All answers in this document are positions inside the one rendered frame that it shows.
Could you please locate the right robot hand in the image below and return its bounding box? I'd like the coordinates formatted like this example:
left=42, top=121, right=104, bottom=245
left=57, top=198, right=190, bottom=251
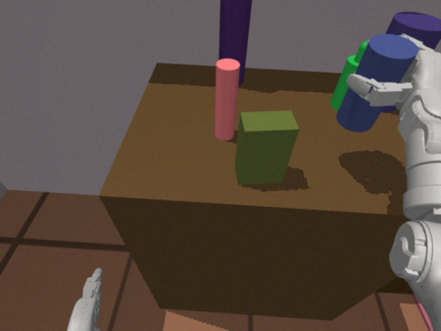
left=347, top=34, right=441, bottom=111

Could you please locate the right robot arm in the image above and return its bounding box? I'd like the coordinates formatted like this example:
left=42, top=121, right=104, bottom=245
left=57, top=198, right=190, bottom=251
left=389, top=88, right=441, bottom=331

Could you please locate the left robot hand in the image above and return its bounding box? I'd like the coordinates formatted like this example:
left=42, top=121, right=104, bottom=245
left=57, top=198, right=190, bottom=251
left=67, top=268, right=103, bottom=331

